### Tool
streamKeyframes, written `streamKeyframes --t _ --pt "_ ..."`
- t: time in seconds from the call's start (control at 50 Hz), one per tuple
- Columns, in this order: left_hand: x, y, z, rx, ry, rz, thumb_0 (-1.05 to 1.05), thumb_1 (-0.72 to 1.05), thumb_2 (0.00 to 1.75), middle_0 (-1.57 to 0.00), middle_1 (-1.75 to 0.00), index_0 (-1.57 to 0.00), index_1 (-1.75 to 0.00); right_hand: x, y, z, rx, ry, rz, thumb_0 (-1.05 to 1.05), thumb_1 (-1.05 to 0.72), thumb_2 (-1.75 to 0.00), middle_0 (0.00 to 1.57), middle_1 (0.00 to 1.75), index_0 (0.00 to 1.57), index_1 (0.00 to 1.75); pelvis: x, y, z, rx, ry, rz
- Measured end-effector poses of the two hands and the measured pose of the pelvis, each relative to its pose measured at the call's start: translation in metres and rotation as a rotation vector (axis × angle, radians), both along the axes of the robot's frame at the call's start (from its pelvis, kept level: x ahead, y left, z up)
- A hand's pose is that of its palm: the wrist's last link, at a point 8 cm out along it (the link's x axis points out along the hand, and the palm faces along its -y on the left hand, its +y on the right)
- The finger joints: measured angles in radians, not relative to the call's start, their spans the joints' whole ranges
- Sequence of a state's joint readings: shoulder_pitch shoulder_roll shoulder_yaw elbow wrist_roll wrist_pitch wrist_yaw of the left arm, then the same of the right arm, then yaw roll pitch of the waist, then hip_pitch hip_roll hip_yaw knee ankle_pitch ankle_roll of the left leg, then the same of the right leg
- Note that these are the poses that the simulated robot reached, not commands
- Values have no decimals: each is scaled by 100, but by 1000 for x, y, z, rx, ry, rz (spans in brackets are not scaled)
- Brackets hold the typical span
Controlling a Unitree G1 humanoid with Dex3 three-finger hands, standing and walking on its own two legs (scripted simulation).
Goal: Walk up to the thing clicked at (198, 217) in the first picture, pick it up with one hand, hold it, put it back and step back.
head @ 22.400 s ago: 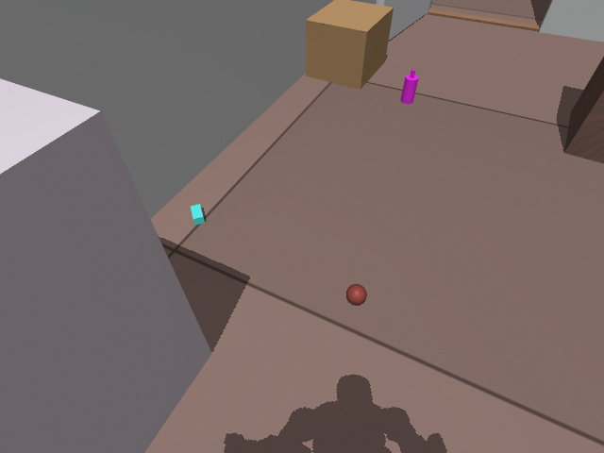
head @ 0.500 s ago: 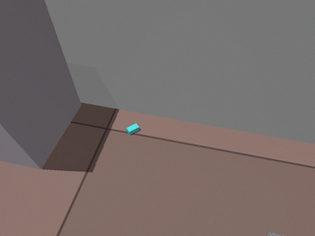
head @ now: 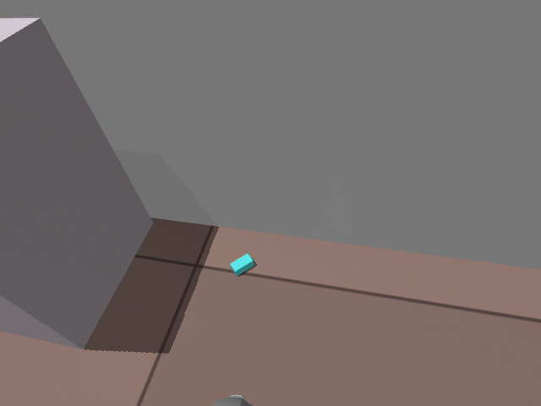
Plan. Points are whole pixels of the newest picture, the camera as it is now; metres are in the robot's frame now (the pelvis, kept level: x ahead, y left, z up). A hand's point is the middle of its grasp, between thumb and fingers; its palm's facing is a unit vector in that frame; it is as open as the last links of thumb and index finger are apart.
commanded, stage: walk up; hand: left
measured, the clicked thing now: (242, 264) +0.80 +0.22 -0.75
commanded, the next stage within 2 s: none
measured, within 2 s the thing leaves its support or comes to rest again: neither
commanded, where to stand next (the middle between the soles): +0.39 +0.02 m, yaw +0 degrees
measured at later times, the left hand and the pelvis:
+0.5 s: hand (120, 371) +0.22 +0.31 -0.15, palm faces -0.06 -0.94 -0.35, open 7.4 cm; pelvis +0.17 +0.03 +0.00, yaw +0 degrees
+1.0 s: hand (154, 296) +0.37 +0.29 -0.16, palm faces -0.02 -0.92 -0.40, open 7.4 cm; pelvis +0.28 +0.02 -0.02, yaw +0 degrees
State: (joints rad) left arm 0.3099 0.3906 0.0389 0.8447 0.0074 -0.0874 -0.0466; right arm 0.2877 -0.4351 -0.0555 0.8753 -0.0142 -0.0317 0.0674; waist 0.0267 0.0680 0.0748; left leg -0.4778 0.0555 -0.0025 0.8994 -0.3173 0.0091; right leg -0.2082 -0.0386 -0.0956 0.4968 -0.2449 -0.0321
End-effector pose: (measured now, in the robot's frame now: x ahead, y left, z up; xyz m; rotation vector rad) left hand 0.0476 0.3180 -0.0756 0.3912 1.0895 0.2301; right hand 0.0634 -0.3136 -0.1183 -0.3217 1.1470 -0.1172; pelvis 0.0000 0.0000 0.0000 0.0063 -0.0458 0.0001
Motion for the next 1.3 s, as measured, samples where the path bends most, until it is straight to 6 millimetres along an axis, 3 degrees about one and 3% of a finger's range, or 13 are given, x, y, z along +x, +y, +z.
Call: streamKeyframes --t 0.16,0.26,0.36,0.46,0.6,0.66,0.72,0.84,1.04,1.16,1.3 --pt "19 26 -27 -35 74 61 1 90 90 -20 -30 -21 -30 87 18 13 -43 -24 61 1 -90 -90 20 30 20 30 62 18 -8 -30 5 27" --pt "53 43 -52 -53 136 65 1 90 90 -20 -30 -21 -30 134 32 20 -90 -107 53 1 -90 -90 20 30 20 30 99 37 -19 -13 -4 26" --pt "105 42 -48 -78 117 30 1 91 90 -20 -30 -20 -30 148 39 34 -96 -101 17 0 -90 -89 20 30 20 30 129 40 -8 -4 -7 21" --pt "151 38 -37 -81 109 -3 1 91 90 -20 -30 -20 -30 157 33 33 -90 -57 -7 0 -90 -89 20 30 20 30 160 37 -1 7 -2 8" --pt "222 21 -23 -21 82 -38 1 91 90 -20 -30 -20 -30 177 7 6 -49 19 -52 1 -90 -89 20 30 20 30 212 16 -9 24 10 1" --pt "250 12 -20 18 35 -35 1 91 90 -20 -30 -20 -30 195 -2 -11 -39 53 -61 1 -90 -90 20 30 20 30 231 5 -16 4 3 3" --pt "268 3 -12 24 4 -25 1 91 90 -20 -30 -20 -30 218 -1 -17 -25 74 -49 1 -90 -90 20 30 20 30 244 1 -12 17 0 3" --pt "289 -2 -7 32 15 -32 1 90 90 -20 -30 -21 -30 261 7 -17 -7 50 -32 1 -90 -90 20 30 20 30 266 2 -7 15 7 1" --pt "317 13 -50 -35 39 16 1 90 90 -20 -30 -21 -30 297 27 -14 -57 27 -37 0 -90 -89 20 30 20 30 281 22 -22 0 -5 4" --pt "312 11 -57 -75 77 31 1 91 90 -20 -30 -21 -30 318 37 -2 -59 10 -21 1 -90 -89 20 30 20 30 286 24 -15 -16 -1 13" --pt "298 14 -51 -81 135 67 1 90 90 -20 -30 -21 -30 340 46 5 -43 0 3 1 -90 -89 20 30 20 30 290 27 -6 -20 5 17"
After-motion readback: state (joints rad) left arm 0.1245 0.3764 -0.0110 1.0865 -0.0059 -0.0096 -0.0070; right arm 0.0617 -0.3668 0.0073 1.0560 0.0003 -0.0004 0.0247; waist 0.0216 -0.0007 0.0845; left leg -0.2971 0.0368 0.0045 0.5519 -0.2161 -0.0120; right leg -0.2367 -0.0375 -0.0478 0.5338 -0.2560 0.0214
